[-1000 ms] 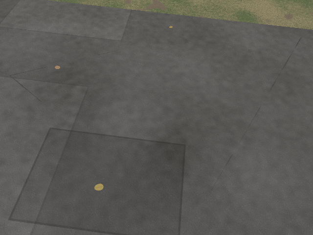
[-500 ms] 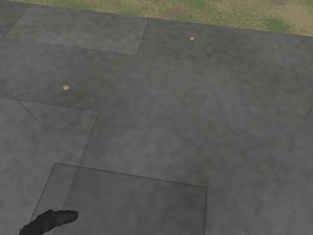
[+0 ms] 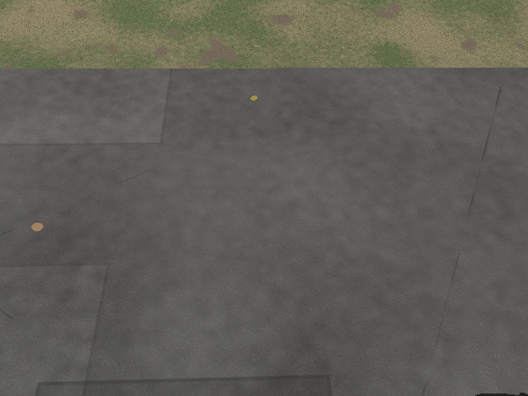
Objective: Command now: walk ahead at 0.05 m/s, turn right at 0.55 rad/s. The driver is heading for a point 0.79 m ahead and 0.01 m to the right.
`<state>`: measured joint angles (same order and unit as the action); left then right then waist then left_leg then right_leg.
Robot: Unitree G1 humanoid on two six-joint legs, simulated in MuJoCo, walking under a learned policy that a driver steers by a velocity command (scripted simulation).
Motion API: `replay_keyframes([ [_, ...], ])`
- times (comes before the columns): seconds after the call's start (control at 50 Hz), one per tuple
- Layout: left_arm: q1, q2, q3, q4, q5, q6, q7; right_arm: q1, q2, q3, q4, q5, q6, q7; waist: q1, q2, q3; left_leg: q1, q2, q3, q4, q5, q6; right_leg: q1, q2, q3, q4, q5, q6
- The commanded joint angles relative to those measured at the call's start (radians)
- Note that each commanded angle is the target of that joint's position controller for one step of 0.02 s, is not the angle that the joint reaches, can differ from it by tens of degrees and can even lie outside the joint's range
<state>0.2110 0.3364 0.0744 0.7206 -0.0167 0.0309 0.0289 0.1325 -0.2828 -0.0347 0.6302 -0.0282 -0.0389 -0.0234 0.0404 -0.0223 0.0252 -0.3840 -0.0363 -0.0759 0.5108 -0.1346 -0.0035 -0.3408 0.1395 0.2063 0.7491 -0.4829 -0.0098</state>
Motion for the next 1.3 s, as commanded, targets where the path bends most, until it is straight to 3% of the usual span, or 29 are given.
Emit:
replay_keyframes([
  [0.02,0.104,0.166,0.043,-0.050,-0.003,-0.007,0.000,0.044,-0.132,-0.046,-0.071,-0.003,-0.001,-0.005,-0.014,0.172,-0.148,0.319,0.413,-0.391,-0.144,0.417,0.264,-0.250,-0.076,-0.045,0.438,-0.130,0.072],
  [0.04,0.094,0.159,0.049,-0.036,-0.009,0.010,0.006,0.011,-0.115,-0.042,-0.074,0.002,0.005,-0.005,-0.009,0.120,-0.120,0.282,0.345,-0.284,-0.141,0.345,0.223,-0.250,-0.093,-0.060,0.470,-0.071,0.093],
  [0.06,0.078,0.147,0.048,-0.043,-0.007,0.024,0.011,-0.012,-0.114,-0.041,-0.072,0.010,0.009,-0.007,-0.010,0.123,-0.099,0.252,0.319,-0.231,-0.149,0.305,0.208,-0.257,-0.106,-0.072,0.486,-0.022,0.106],
  [0.1,0.052,0.092,0.034,-0.064,-0.010,0.033,0.006,-0.014,-0.122,-0.044,-0.061,0.004,0.018,-0.012,-0.018,0.156,-0.075,0.204,0.263,-0.120,-0.177,0.309,0.204,-0.223,-0.113,-0.129,0.439,0.042,0.122],
  [0.2,-0.029,0.053,0.016,-0.122,-0.004,0.029,-0.011,0.011,-0.157,-0.065,-0.035,0.008,0.034,-0.019,-0.061,0.195,-0.124,0.278,0.308,-0.053,-0.181,0.316,0.241,-0.156,-0.163,-0.177,0.210,0.067,0.120],
  [0.26,-0.033,0.060,0.017,-0.135,-0.003,0.032,-0.026,-0.002,-0.182,-0.077,-0.026,0.018,0.039,-0.010,-0.065,0.207,-0.130,0.255,0.327,-0.016,-0.179,0.296,0.238,-0.062,-0.167,-0.218,0.081,0.087,0.094],
  [0.34,0.027,0.061,0.028,-0.126,-0.001,0.037,-0.043,-0.018,-0.191,-0.083,-0.005,0.050,0.041,-0.004,-0.021,0.192,-0.120,0.212,0.324,0.028,-0.093,0.216,0.178,0.094,-0.137,-0.269,-0.214,0.236,0.018],
  [0.36,0.061,0.075,0.034,-0.113,0.004,0.035,-0.040,0.024,-0.164,-0.076,0.018,0.056,0.041,-0.003,-0.013,0.149,-0.115,0.144,0.289,0.066,-0.028,0.134,0.120,0.195,-0.122,-0.248,-0.321,0.323,-0.017],
  [0.38,0.077,0.140,0.048,-0.118,0.006,0.032,-0.028,0.073,-0.104,-0.056,0.028,0.030,0.039,0.006,-0.038,-0.056,-0.115,-0.032,0.200,0.163,0.165,-0.098,0.018,0.342,-0.275,-0.025,-0.403,0.544,-0.079],
  [0.4,0.039,0.210,0.052,-0.147,0.024,0.026,-0.019,0.037,-0.067,-0.038,-0.020,-0.007,0.036,0.008,-0.046,-0.294,-0.095,-0.245,0.071,0.192,0.356,-0.512,-0.062,0.337,-0.523,0.233,-0.401,0.789,-0.262],
  [0.42,0.055,0.141,0.032,-0.144,0.060,0.003,-0.023,-0.029,-0.122,-0.056,-0.019,0.012,0.039,-0.003,0.026,-0.189,-0.137,-0.197,0.101,0.065,0.507,-0.529,-0.066,0.233,-0.537,0.208,-0.423,0.708,-0.332],
  [0.44,0.006,0.092,0.012,-0.126,0.064,-0.014,-0.025,-0.015,-0.137,-0.063,0.002,0.033,0.046,-0.003,-0.010,-0.148,-0.107,-0.165,0.112,0.037,0.542,-0.463,-0.056,0.191,-0.467,0.107,-0.432,0.622,-0.285],
  [0.48,-0.086,0.024,-0.012,-0.104,0.040,-0.036,-0.024,0.052,-0.121,-0.065,0.066,0.027,0.063,-0.007,-0.050,-0.129,-0.078,-0.131,0.118,0.022,0.514,-0.321,-0.069,0.179,-0.376,-0.021,-0.432,0.571,-0.195],
  [0.52,-0.104,-0.002,-0.025,-0.082,0.047,-0.044,-0.018,0.093,-0.114,-0.064,0.094,0.034,0.068,-0.004,-0.067,-0.124,-0.070,-0.047,0.097,0.007,0.502,-0.246,-0.088,0.147,-0.347,-0.103,-0.429,0.662,-0.186],
  [0.56,-0.115,0.016,-0.018,-0.072,0.047,-0.042,-0.010,0.074,-0.108,-0.058,0.089,0.045,0.067,-0.001,-0.053,-0.116,-0.056,-0.038,0.095,0.013,0.403,-0.227,-0.093,0.186,-0.344,-0.134,-0.419,0.639,-0.184],
  [0.66,-0.069,0.095,0.016,-0.039,0.030,-0.011,0.007,0.027,-0.115,-0.053,0.047,0.050,0.076,-0.002,0.002,-0.087,-0.030,-0.104,0.107,0.049,0.360,-0.344,-0.097,0.280,-0.449,-0.049,-0.413,0.628,-0.251],
  [0.78,-0.115,0.102,0.032,-0.031,0.025,-0.001,0.007,0.048,-0.093,-0.049,0.032,0.050,0.085,0.012,-0.018,-0.083,-0.064,-0.038,0.101,0.103,0.293,-0.351,-0.071,0.295,-0.472,-0.109,-0.386,0.771,-0.255],
  [0.86,-0.146,0.118,0.042,-0.021,0.001,0.007,0.009,0.099,-0.094,-0.055,0.035,0.052,0.090,0.037,-0.066,-0.098,-0.096,0.111,0.063,0.161,0.041,-0.172,-0.008,0.267,-0.447,-0.196,-0.294,0.724,-0.183],
  [0.88,-0.114,0.106,0.041,-0.002,-0.007,0.006,0.008,0.122,-0.117,-0.064,0.038,0.046,0.089,0.035,-0.077,-0.066,-0.098,0.195,0.050,0.139,-0.074,-0.033,0.027,0.213,-0.411,-0.241,-0.228,0.598,-0.120],
  [0.9,-0.081,0.066,0.034,0.002,0.014,0.000,0.003,0.143,-0.204,-0.089,0.032,0.043,0.086,0.022,-0.060,0.118,-0.105,0.344,0.165,-0.055,-0.142,0.267,0.091,0.039,-0.325,-0.337,-0.031,0.353,-0.021],
  [0.92,-0.165,0.024,0.016,-0.062,0.053,-0.007,0.004,0.153,-0.310,-0.109,0.007,0.027,0.074,0.015,-0.076,0.345,-0.080,0.418,0.418,-0.424,-0.154,0.580,0.298,-0.260,-0.142,-0.347,0.211,-0.157,0.079],
  [0.94,-0.225,0.056,0.026,-0.073,0.040,-0.010,0.007,0.177,-0.268,-0.098,0.002,0.000,0.050,0.024,-0.132,0.204,-0.143,0.393,0.447,-0.442,-0.176,0.532,0.394,-0.288,-0.131,-0.179,0.397,-0.242,0.081],
  [0.96,-0.204,0.078,0.035,-0.065,0.016,-0.008,0.005,0.124,-0.244,-0.089,0.002,0.004,0.031,0.026,-0.092,0.152,-0.109,0.369,0.393,-0.345,-0.180,0.460,0.352,-0.308,-0.154,-0.143,0.445,-0.160,0.070],
  [0.98,-0.172,0.085,0.042,-0.043,0.011,-0.006,0.008,0.061,-0.225,-0.087,-0.003,0.023,0.023,0.021,-0.059,0.111,-0.078,0.351,0.326,-0.272,-0.175,0.373,0.288,-0.317,-0.169,-0.135,0.426,-0.065,0.065],
  [1.0,-0.157,0.100,0.047,-0.030,0.020,-0.006,0.014,0.022,-0.196,-0.077,-0.010,0.041,0.024,0.015,-0.046,0.100,-0.064,0.346,0.297,-0.247,-0.173,0.354,0.251,-0.326,-0.177,-0.128,0.396,0.001,0.070],
  [1.04,-0.124,0.089,0.047,-0.017,0.024,-0.010,0.013,0.019,-0.182,-0.066,-0.019,0.042,0.031,0.005,-0.031,0.118,-0.087,0.315,0.254,-0.210,-0.174,0.407,0.240,-0.258,-0.154,-0.136,0.404,0.091,0.090],
  [1.16,-0.148,0.062,0.037,-0.032,0.014,-0.021,0.015,0.053,-0.210,-0.077,-0.027,0.040,0.047,-0.008,-0.061,0.149,-0.076,0.333,0.223,-0.259,-0.172,0.250,0.237,-0.234,-0.133,-0.118,0.159,0.148,0.122],
  [1.24,-0.153,0.065,0.036,-0.039,0.010,-0.034,0.007,0.035,-0.223,-0.082,-0.038,0.037,0.057,-0.005,-0.070,0.175,-0.060,0.258,0.206,-0.326,-0.162,0.141,0.237,-0.151,-0.116,-0.106,0.031,0.134,0.120],
  [1.3,-0.130,0.073,0.037,-0.037,0.005,-0.049,-0.004,0.009,-0.220,-0.081,-0.048,0.037,0.064,0.000,-0.066,0.186,-0.083,0.251,0.206,-0.374,-0.128,0.197,0.235,-0.085,-0.106,-0.107,-0.043,0.116,0.106],
])
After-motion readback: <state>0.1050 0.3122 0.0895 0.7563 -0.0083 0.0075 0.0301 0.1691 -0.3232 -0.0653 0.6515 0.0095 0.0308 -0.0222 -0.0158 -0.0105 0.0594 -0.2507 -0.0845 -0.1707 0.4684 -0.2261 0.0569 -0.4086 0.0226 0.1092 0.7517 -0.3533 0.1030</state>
